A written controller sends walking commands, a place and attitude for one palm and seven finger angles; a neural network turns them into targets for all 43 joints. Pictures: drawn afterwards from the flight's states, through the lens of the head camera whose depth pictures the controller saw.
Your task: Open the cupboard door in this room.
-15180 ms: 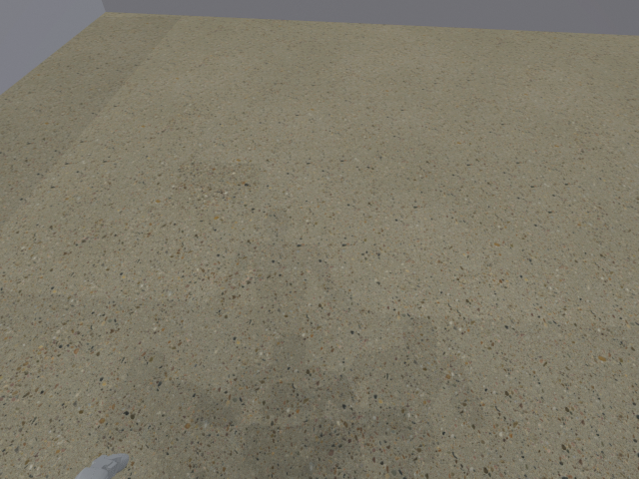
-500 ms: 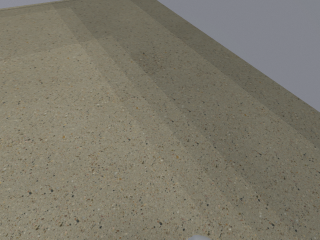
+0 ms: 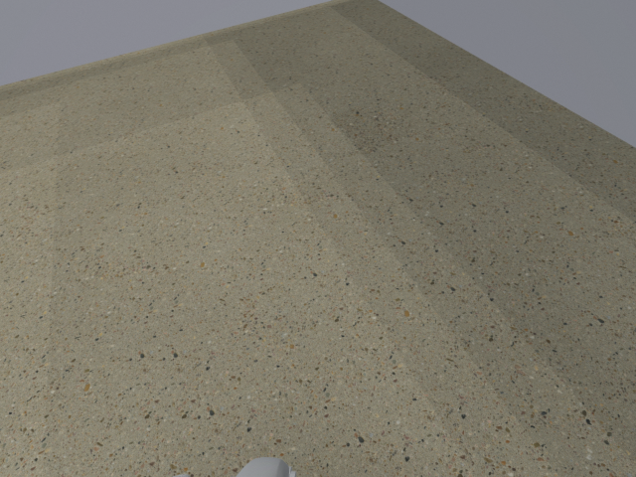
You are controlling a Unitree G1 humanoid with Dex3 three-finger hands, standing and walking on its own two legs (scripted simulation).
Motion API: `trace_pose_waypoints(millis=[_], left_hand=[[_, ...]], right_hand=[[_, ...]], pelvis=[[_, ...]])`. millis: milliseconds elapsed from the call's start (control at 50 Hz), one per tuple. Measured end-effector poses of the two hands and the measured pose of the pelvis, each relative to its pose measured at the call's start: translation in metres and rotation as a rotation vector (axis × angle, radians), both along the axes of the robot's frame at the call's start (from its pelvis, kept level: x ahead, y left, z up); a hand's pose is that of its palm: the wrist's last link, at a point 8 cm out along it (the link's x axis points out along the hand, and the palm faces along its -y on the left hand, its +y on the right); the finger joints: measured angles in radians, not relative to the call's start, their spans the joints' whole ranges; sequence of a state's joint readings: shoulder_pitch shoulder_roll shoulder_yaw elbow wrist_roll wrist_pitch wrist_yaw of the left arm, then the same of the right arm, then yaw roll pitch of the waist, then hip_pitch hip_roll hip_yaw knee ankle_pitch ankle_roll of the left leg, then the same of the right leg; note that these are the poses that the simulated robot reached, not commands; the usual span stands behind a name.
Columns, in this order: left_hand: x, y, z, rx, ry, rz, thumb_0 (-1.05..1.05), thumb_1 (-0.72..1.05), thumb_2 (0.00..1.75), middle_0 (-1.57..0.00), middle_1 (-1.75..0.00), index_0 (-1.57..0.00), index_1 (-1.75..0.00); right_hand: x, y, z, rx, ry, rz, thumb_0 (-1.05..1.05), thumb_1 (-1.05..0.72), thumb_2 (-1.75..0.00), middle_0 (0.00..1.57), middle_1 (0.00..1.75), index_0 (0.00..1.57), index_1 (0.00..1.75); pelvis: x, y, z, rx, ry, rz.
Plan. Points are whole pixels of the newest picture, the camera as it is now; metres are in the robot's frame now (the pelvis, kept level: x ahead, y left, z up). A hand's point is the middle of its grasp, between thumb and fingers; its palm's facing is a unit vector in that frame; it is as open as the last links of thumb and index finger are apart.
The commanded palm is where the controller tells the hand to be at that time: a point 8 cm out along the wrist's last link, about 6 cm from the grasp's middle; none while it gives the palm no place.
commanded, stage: turn or walk to find it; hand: left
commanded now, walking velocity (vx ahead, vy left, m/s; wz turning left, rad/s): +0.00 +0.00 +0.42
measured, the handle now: out of the picture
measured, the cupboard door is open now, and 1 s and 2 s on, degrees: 0 0 0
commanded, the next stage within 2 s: none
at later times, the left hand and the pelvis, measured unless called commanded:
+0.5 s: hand out of the picture -0.07 +0.27 -0.19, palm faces +0.29 -0.93 -0.23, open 7.4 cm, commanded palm none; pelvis -0.03 +0.06 +0.00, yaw +13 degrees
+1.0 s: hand out of the picture -0.02 +0.23 -0.15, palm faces +0.38 -0.88 -0.29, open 7.3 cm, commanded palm none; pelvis -0.05 +0.00 -0.01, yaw +24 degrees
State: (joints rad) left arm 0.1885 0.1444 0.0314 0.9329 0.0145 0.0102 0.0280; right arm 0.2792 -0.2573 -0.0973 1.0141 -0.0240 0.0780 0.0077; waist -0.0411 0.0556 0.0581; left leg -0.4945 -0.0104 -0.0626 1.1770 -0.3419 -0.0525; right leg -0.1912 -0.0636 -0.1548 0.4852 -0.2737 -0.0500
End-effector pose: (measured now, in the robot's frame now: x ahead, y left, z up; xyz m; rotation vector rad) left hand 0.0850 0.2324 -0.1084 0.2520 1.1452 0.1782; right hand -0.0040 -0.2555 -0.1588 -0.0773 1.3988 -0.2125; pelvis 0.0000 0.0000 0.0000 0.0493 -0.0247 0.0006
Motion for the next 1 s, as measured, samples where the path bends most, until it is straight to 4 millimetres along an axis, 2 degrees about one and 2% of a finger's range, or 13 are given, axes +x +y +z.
trace_pose_waypoints(millis=[100,200,260,340,380,420,460,540,660,760,880,940,1000], left_hand=[[-0.044,0.004,-0.006,-0.008,0.055,0.087,0.00,0.91,0.90,-0.21,-0.30,-0.20,-0.30],[-0.091,0.017,-0.016,-0.021,0.129,0.170,0.00,0.91,0.90,-0.21,-0.30,-0.20,-0.30],[-0.120,0.029,-0.023,-0.035,0.169,0.220,0.00,0.91,0.90,-0.21,-0.30,-0.20,-0.30],[-0.155,0.050,-0.041,-0.061,0.211,0.288,0.00,0.91,0.90,-0.21,-0.30,-0.20,-0.30],[-0.169,0.062,-0.052,-0.072,0.231,0.318,0.00,0.91,0.90,-0.21,-0.30,-0.20,-0.30],[-0.177,0.070,-0.053,-0.078,0.252,0.332,0.00,0.91,0.90,-0.20,-0.30,-0.20,-0.30],[-0.177,0.076,-0.050,-0.086,0.249,0.343,0.00,0.91,0.90,-0.20,-0.30,-0.20,-0.30],[-0.166,0.086,-0.042,-0.095,0.180,0.352,0.01,0.91,0.90,-0.20,-0.30,-0.20,-0.30],[-0.142,0.093,-0.033,-0.079,0.083,0.348,0.00,0.91,0.90,-0.20,-0.30,-0.20,-0.30],[-0.121,0.088,-0.025,-0.055,0.026,0.335,0.00,0.91,0.90,-0.20,-0.30,-0.20,-0.30],[-0.103,0.066,-0.014,-0.017,-0.046,0.331,0.00,0.91,0.90,-0.20,-0.30,-0.20,-0.30],[-0.109,0.050,-0.011,0.009,-0.067,0.341,0.00,0.91,0.90,-0.20,-0.30,-0.20,-0.30],[-0.128,0.034,-0.004,0.011,-0.052,0.378,0.00,0.91,0.90,-0.20,-0.30,-0.20,-0.30]], right_hand=[[0.018,-0.005,0.004,-0.018,0.003,0.073,0.00,-0.91,-0.90,0.20,0.30,0.19,0.30],[0.052,0.006,0.009,-0.037,-0.031,0.165,0.00,-0.91,-0.90,0.20,0.30,0.19,0.30],[0.079,0.022,0.014,-0.049,-0.078,0.229,0.00,-0.91,-0.90,0.20,0.30,0.19,0.30],[0.115,0.053,0.021,-0.073,-0.174,0.315,0.00,-0.91,-0.90,0.20,0.30,0.19,0.30],[0.127,0.070,0.025,-0.082,-0.225,0.348,0.00,-0.91,-0.90,0.20,0.30,0.19,0.30],[0.133,0.085,0.034,-0.082,-0.257,0.374,0.00,-0.91,-0.90,0.20,0.30,0.19,0.30],[0.134,0.096,0.041,-0.086,-0.271,0.390,0.00,-0.91,-0.90,0.20,0.30,0.20,0.30],[0.129,0.109,0.047,-0.081,-0.264,0.414,0.00,-0.91,-0.90,0.20,0.30,0.20,0.30],[0.105,0.110,0.041,-0.060,-0.218,0.410,0.00,-0.90,-0.90,0.21,0.30,0.20,0.30],[0.075,0.093,0.029,-0.046,-0.142,0.389,0.00,-0.90,-0.90,0.21,0.30,0.20,0.30],[0.044,0.059,0.008,-0.023,-0.035,0.380,0.00,-0.90,-0.90,0.21,0.30,0.20,0.30],[0.040,0.041,-0.004,-0.009,-0.003,0.385,0.00,-0.90,-0.90,0.20,0.30,0.20,0.30],[0.044,0.031,-0.004,-0.006,0.013,0.411,0.00,-0.91,-0.90,0.20,0.30,0.20,0.30]], pelvis=[[-0.005,-0.002,0.001,0.001,0.006,0.046],[-0.012,0.006,-0.001,-0.007,0.015,0.094],[-0.017,0.016,-0.003,-0.019,0.019,0.121],[-0.024,0.034,-0.012,-0.046,0.017,0.165],[-0.027,0.043,-0.016,-0.043,0.012,0.177],[-0.030,0.049,-0.014,-0.048,0.004,0.182],[-0.031,0.054,-0.008,-0.063,0.001,0.199],[-0.036,0.062,-0.001,-0.080,-0.003,0.231],[-0.042,0.062,0.002,-0.075,-0.001,0.270],[-0.046,0.052,0.000,-0.066,0.007,0.305],[-0.050,0.027,-0.006,-0.047,0.023,0.357],[-0.051,0.012,-0.011,-0.043,0.017,0.383],[-0.053,0.004,-0.007,-0.026,0.010,0.420]])
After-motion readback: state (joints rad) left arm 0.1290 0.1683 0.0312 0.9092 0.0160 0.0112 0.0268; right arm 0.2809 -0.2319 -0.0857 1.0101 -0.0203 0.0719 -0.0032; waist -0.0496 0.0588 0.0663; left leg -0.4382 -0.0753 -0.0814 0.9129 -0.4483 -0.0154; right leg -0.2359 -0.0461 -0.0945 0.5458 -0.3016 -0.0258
